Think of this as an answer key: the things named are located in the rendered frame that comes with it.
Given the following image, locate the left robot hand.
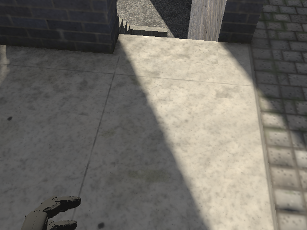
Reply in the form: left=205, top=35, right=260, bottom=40
left=20, top=195, right=86, bottom=230

